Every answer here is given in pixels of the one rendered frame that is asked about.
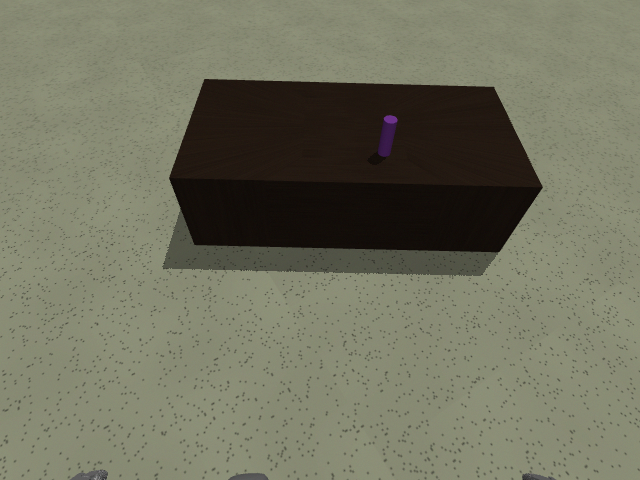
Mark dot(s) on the can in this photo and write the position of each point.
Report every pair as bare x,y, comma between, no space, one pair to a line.
387,135

